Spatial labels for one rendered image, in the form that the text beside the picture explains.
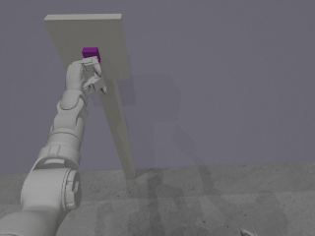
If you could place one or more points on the button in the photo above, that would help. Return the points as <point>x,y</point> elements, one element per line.
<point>91,52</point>

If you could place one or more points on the robot left upper arm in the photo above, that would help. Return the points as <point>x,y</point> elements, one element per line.
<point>48,196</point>

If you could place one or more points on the robot left forearm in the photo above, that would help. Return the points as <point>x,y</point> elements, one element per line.
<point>62,149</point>

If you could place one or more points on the panel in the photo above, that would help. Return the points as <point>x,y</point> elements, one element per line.
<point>71,33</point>

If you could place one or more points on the robot left hand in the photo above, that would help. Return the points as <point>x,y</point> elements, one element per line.
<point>76,77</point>

